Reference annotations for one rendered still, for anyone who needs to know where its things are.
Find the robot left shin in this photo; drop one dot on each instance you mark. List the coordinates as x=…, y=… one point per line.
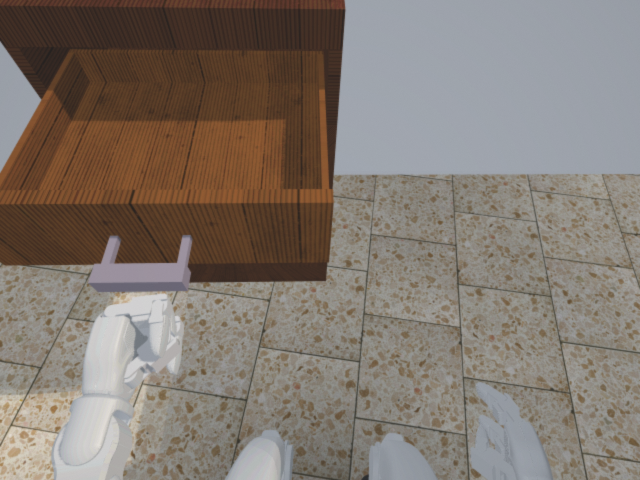
x=271, y=433

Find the drawer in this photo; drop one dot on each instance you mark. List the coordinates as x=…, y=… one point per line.
x=227, y=146

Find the handle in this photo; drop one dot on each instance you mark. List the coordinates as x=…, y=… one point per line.
x=141, y=277

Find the cabinet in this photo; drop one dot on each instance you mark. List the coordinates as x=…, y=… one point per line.
x=38, y=35

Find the robot left forearm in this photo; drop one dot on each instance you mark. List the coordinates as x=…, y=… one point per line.
x=96, y=442

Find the right robot thigh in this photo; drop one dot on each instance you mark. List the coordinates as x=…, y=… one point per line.
x=398, y=460

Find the robot left hand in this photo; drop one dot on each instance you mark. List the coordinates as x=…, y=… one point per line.
x=108, y=366

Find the robot right hand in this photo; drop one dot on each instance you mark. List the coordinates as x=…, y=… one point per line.
x=518, y=453

